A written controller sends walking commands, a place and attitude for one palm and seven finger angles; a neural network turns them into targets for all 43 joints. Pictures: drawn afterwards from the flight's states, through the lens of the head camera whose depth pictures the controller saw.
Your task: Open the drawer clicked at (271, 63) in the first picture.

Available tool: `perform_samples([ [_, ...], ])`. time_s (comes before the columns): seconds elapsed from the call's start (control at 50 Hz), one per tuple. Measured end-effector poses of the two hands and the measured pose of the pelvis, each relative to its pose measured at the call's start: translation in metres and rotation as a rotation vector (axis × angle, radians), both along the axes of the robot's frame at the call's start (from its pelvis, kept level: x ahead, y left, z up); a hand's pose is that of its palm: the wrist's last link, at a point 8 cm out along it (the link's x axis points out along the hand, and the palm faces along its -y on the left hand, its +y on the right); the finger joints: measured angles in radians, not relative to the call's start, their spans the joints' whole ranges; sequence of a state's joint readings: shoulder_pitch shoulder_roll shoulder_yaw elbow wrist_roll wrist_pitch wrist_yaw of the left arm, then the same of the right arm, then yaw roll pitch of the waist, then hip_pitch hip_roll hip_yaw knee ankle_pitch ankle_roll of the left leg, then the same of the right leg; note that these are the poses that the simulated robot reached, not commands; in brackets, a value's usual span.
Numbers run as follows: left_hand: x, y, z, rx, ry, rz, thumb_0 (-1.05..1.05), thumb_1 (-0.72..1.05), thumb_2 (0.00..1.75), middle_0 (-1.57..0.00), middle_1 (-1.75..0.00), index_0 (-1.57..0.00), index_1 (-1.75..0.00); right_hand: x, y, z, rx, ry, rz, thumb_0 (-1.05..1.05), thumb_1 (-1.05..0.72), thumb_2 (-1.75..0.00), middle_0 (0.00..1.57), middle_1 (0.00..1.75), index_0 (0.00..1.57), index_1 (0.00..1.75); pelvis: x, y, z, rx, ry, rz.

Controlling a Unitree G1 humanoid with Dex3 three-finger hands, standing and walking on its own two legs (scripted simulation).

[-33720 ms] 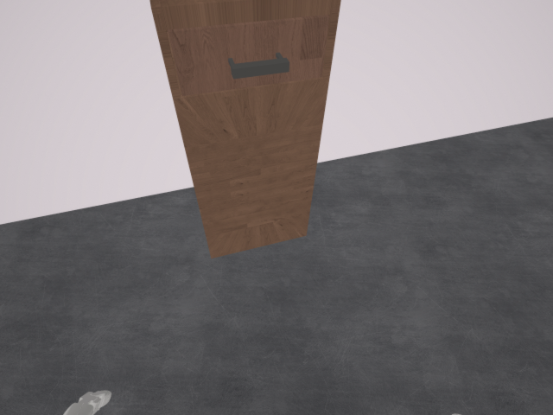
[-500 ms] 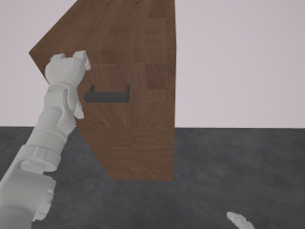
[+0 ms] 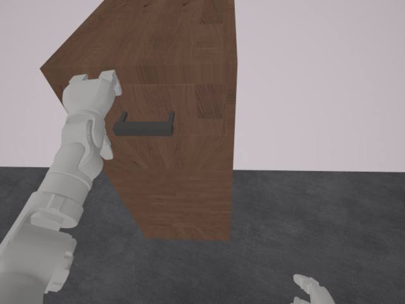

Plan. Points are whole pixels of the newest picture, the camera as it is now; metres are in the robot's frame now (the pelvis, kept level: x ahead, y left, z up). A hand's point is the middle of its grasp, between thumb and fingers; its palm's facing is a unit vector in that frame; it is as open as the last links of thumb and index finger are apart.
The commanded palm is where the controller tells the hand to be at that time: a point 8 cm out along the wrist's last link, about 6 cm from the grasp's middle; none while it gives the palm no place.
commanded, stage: lower the fingers behind the handle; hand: left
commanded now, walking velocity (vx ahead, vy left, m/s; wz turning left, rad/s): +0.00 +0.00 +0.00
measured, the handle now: (145, 122) +0.50 +0.18 +0.08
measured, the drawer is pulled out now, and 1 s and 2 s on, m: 0.00 0.00 0.00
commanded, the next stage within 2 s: lift the fingers back up to retry in 1.38 s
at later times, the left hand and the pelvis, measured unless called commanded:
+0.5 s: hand (133, 137) +0.44 +0.19 +0.10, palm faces +0.06 -0.01 -1.00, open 13.9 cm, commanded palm +0.40 +0.18 +0.15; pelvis -0.01 +0.00 -0.01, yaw +0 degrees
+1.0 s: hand (130, 144) +0.42 +0.19 +0.09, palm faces +0.05 -0.03 -1.00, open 14.0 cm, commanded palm +0.40 +0.18 +0.12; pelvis +0.00 -0.01 -0.01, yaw +2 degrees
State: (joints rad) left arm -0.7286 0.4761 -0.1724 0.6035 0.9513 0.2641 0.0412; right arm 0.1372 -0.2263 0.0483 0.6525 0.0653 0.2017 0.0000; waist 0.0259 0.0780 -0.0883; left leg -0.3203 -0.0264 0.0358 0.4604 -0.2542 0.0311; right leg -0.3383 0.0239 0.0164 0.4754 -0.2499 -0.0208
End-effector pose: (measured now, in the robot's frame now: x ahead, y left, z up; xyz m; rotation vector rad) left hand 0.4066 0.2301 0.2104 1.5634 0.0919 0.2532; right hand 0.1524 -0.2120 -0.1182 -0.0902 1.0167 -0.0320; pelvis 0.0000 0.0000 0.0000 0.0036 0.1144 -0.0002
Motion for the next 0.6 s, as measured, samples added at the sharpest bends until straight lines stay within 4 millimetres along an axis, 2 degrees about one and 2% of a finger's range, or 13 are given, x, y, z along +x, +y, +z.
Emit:
perform_samples([
  [0.04,-0.009,0.010,-0.020,0.008,0.111,0.054,0.00,-0.48,0.30,-0.31,-1.20,-0.30,-1.20,-0.006,-0.003,-0.004,0.000,0.029,0.002,0.01,-0.91,-0.90,0.20,0.30,0.20,0.30,0.002,0.001,0.000,-0.002,0.002,0.015],
  [0.1,-0.025,-0.001,-0.053,-0.039,0.253,-0.017,-0.01,-0.48,0.30,-0.31,-1.20,-0.29,-1.20,-0.011,-0.012,-0.006,-0.045,0.053,0.012,0.01,-0.90,-0.90,0.20,0.30,0.20,0.30,0.003,0.002,-0.002,-0.001,-0.007,0.045],
  [0.16,-0.039,-0.011,-0.049,-0.081,0.213,-0.164,-0.01,-0.48,0.30,-0.32,-1.20,-0.23,-1.19,-0.009,-0.021,-0.004,-0.118,0.039,0.023,0.01,-0.90,-0.90,0.20,0.30,0.20,0.30,0.003,0.004,-0.004,-0.001,-0.021,0.065],
  [0.22,-0.046,-0.039,-0.042,-0.051,0.148,-0.354,-0.01,-0.48,0.30,-0.32,-1.20,-0.24,-1.19,-0.003,-0.026,-0.001,-0.155,0.009,0.022,0.01,-0.91,-0.90,0.20,0.30,0.20,0.30,0.002,0.006,-0.006,-0.005,-0.023,0.075],
  [0.28,-0.041,-0.067,-0.039,-0.063,0.067,-0.461,-0.01,-0.49,0.30,-0.32,-1.20,-0.26,-1.20,0.001,-0.025,0.000,-0.145,-0.016,0.014,0.01,-0.91,-0.90,0.20,0.30,0.20,0.30,-0.001,0.008,-0.007,-0.006,-0.018,0.067],
  [0.34,-0.024,-0.078,-0.044,-0.092,0.016,-0.439,-0.01,-0.49,0.30,-0.32,-1.20,-0.28,-1.20,0.001,-0.019,0.001,-0.118,-0.027,0.002,0.01,-0.91,-0.90,0.20,0.30,0.20,0.30,-0.007,0.007,-0.008,-0.002,-0.004,0.043],
  [0.4,-0.006,-0.072,-0.053,-0.075,0.004,-0.337,0.00,-0.49,0.30,-0.32,-1.20,-0.29,-1.20,-0.006,-0.014,-0.001,-0.091,-0.021,-0.014,0.01,-0.91,-0.90,0.20,0.30,0.20,0.30,-0.010,0.005,-0.009,0.002,0.017,0.018],
  [0.46,0.004,-0.055,-0.059,-0.022,0.016,-0.218,0.00,-0.49,0.30,-0.32,-1.20,-0.30,-1.20,-0.018,-0.011,-0.006,-0.067,0.002,-0.036,0.01,-0.91,-0.90,0.20,0.30,0.20,0.30,-0.010,0.003,-0.008,0.002,0.035,0.001],
  [0.54,0.001,-0.033,-0.064,-0.007,0.071,-0.109,0.00,-0.49,0.30,-0.32,-1.20,-0.31,-1.20,-0.034,-0.014,-0.014,-0.047,0.055,-0.066,0.01,-0.91,-0.90,0.20,0.30,0.20,0.30,-0.003,0.001,-0.007,0.000,0.041,-0.001],
  [0.6,-0.003,-0.033,-0.062,-0.027,0.096,-0.121,-0.01,-0.49,0.30,-0.29,-1.18,-0.31,-1.20,-0.043,-0.021,-0.016,-0.060,0.090,-0.075,0.01,-0.91,-0.90,0.20,0.30,0.20,0.30,0.002,-0.001,-0.006,-0.001,0.029,0.012],
])
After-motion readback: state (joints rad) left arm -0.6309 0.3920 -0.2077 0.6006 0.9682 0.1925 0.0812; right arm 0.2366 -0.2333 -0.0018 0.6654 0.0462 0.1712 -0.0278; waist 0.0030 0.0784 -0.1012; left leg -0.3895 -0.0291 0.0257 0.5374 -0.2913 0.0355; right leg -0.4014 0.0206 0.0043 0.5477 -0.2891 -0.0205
